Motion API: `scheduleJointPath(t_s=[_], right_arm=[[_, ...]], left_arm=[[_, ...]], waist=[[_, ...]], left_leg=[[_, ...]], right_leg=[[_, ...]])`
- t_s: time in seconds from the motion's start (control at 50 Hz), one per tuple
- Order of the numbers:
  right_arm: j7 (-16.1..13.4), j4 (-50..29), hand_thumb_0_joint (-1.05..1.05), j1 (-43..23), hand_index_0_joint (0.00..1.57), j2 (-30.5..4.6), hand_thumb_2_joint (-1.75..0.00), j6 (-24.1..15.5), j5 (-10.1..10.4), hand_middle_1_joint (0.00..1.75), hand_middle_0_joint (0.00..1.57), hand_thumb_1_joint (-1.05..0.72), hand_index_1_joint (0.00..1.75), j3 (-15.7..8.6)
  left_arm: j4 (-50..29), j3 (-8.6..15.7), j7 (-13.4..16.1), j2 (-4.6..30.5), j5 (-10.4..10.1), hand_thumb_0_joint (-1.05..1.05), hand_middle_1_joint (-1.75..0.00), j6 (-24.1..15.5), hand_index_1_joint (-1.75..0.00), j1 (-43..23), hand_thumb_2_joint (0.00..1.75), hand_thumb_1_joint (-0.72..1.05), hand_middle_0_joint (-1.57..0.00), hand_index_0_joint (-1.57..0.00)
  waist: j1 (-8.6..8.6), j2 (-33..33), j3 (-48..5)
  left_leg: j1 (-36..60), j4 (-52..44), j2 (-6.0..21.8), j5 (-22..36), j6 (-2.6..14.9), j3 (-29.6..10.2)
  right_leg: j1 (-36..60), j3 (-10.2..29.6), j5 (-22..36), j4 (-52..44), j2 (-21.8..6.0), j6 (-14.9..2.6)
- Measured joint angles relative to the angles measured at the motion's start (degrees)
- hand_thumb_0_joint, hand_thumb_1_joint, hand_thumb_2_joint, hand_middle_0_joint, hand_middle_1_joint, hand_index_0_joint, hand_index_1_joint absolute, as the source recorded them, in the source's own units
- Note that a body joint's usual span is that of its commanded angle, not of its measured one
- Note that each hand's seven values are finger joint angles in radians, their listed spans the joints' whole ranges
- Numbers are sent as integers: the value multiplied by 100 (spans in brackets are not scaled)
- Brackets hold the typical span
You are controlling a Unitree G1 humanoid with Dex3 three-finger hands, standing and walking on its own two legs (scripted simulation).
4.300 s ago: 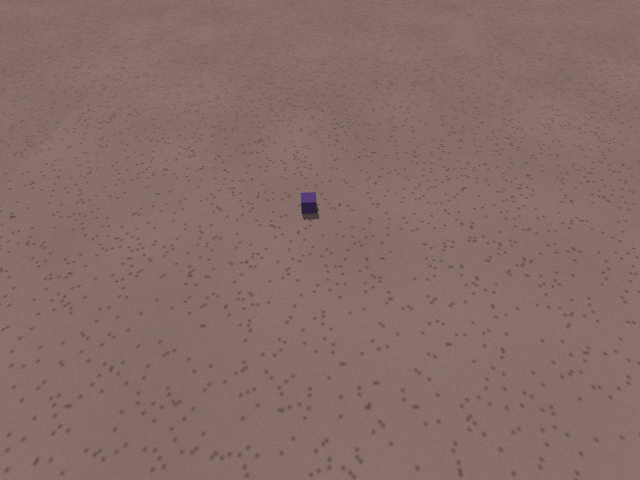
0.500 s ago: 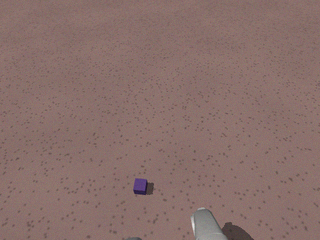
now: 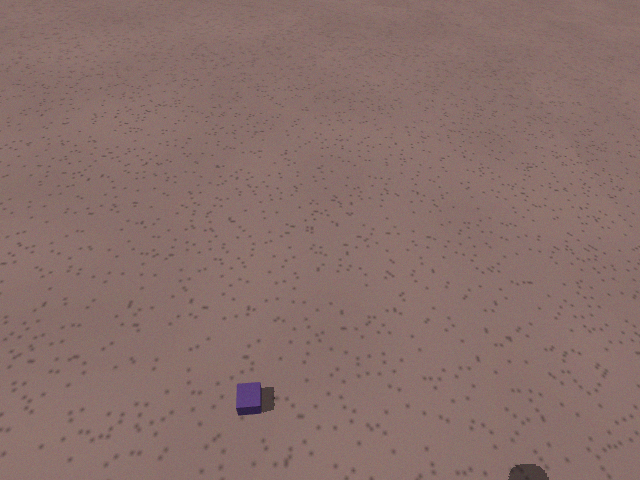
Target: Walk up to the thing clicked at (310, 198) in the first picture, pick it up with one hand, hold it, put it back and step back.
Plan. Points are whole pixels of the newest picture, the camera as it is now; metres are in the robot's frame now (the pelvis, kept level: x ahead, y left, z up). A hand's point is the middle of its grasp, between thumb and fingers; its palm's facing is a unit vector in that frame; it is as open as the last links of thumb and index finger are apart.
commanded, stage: walk up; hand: left
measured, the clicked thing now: (249, 398) +0.47 +0.17 -0.74
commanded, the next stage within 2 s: none
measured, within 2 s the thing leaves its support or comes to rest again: neither
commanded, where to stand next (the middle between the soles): +0.12 -0.11 m, yaw +5 degrees
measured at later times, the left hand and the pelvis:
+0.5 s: hand out of the picture +0.09 +0.21 -0.18, palm faces -0.03 -0.93 -0.38, open 7.4 cm; pelvis +0.00 -0.07 -0.05, yaw +1 degrees
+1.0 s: hand out of the picture +0.07 +0.11 -0.15, palm faces +0.07 -0.89 -0.46, open 7.4 cm; pelvis +0.02 -0.17 -0.03, yaw +5 degrees
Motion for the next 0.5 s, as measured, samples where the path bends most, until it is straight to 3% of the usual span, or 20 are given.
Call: scheduleJointPath(t_s=[0.02, 0.06, 0.08, 0.12, 0.16, 0.18, 0.2, 0.22, 0.24, 0.28, 0.34, 0.38, 0.42, 0.46, 0.5], right_arm=[[-13, -10, 1, -84, 21, 4, -89, 33, 4, 30, 20, -90, 30, -7], [-48, -62, 1, -229, 21, -1, -89, 79, 48, 30, 21, -90, 30, -15], [-66, -56, 1, -345, 21, -45, -89, 92, 97, 30, 21, -90, 30, 0], [-72, -98, 1, -501, 21, -70, -89, 100, 153, 30, 21, -90, 30, 45], [-41, -201, 1, -550, 21, 38, -89, 3, 173, 30, 21, -90, 30, 106], [-39, -278, 1, -501, 21, 79, -89, -99, 160, 30, 21, -90, 30, 140], [-57, -381, 1, -367, 21, 28, -89, -233, 115, 30, 21, -90, 30, 158], [-105, -406, 0, -264, 21, -28, -89, -336, 38, 30, 21, -89, 30, 145], [-159, -353, 0, -205, 21, -55, -89, -355, -39, 30, 21, -89, 30, 132], [-226, -187, 0, -111, 21, -155, -89, -257, -120, 30, 21, -89, 30, 118], [-321, 45, 1, -46, 21, -428, -89, -104, -159, 30, 21, -89, 30, -22], [-360, 157, 1, -48, 21, -584, -89, -42, -152, 30, 21, -89, 30, -73], [-401, 233, 1, -151, 21, -671, -89, -4, -69, 30, 21, -89, 30, -86], [-413, 246, 1, -231, 21, -698, -89, -72, 25, 30, 21, -90, 30, -60], [-393, 211, 1, -273, 21, -701, -89, -216, 79, 30, 21, -90, 30, -13]], left_arm=[[-26, 5, -4, -18, 12, 0, -30, -5, -30, -17, 90, 90, -20, -20], [-129, 52, -3, -15, 10, 0, -30, -66, -30, -52, 90, 90, -20, -20], [-142, 107, 34, -57, 31, 0, -30, -58, -30, -124, 90, 90, -20, -20], [-200, 174, 82, -57, 110, 0, -30, 83, -30, -205, 90, 90, -20, -20], [-231, 240, 81, 140, 199, 0, -30, 219, -30, -234, 90, 90, -20, -20], [-239, 277, 74, 251, 261, 0, -30, 275, -30, -261, 90, 90, -20, -20], [-287, 304, 57, 304, 313, 0, -30, 322, -30, -307, 90, 90, -20, -20], [-365, 336, 35, 340, 339, 1, -30, 339, -30, -406, 90, 90, -20, -20], [-461, 374, 9, 384, 341, 1, -30, 322, -30, -500, 90, 90, -20, -20], [-680, 439, -77, 409, 330, 1, -30, 220, -30, -545, 90, 90, -20, -20], [-839, 448, -256, 348, 267, 1, -30, 65, -30, -526, 90, 91, -20, -20], [-912, 495, -288, 354, 270, 0, -30, -62, -30, -442, 90, 90, -20, -20], [-965, 495, -253, 319, 302, 0, -30, -77, -30, -383, 90, 90, -20, -20], [-988, 446, -209, 263, 313, 0, -30, 17, -30, -323, 90, 90, -20, -20], [-1000, 382, -152, 222, 306, 0, -30, 96, -30, -243, 90, 90, -20, -20]], waist=[[32, 47, 11], [132, 109, 52], [213, 259, 135], [336, 421, 189], [389, 177, 132], [353, 31, 76], [274, 14, -13], [186, -55, -7], [174, -212, 62], [215, -398, 143], [138, -143, 189], [180, 2, 172], [206, 103, 268], [259, 111, 299], [299, 59, 283]], left_leg=[[-66, 170, 5, -33, -69, 43], [-554, 1211, 80, -171, -270, 13], [-941, 2077, 195, -526, -290, -271], [-1600, 3391, 282, -1442, 49, -1057], [-1767, 3466, 369, -2003, 482, -1645], [-1645, 2885, 510, -1689, 593, -1858], [-1528, 2150, 731, -1139, 560, -2071], [-1647, 2065, 776, -570, 229, -2101], [-1747, 2234, 686, -517, -28, -2061], [-1820, 2442, 623, -648, -228, -1937], [-1988, 2671, 828, -824, -165, -2103], [-2216, 3053, 914, -1057, 68, -2289], [-2511, 3665, 690, -1496, 252, -2520], [-2719, 3845, 470, -1685, 391, -2306], [-2715, 3433, 325, -1411, 500, -1893]], right_leg=[[190, -177, -43, -336, -51, -72], [631, -390, 288, -1122, -149, -403], [640, -420, 361, -1095, -74, -400], [477, -459, 191, -726, 38, -366], [137, -369, -72, -177, -38, -304], [-66, -344, -208, 111, -83, -256], [-324, -399, -408, 449, -76, -249], [-584, -342, -681, 871, -96, -241], [-805, -122, -871, 1297, -113, -236], [-1163, 114, -1041, 2019, -152, -126], [-1160, 232, -1302, 2018, -305, 5], [-1038, 238, -1007, 1547, -343, 126], [-1060, 82, -1014, 1614, -250, 91], [-996, -13, -933, 1429, -209, -5], [-912, -75, -834, 1202, -188, -77]])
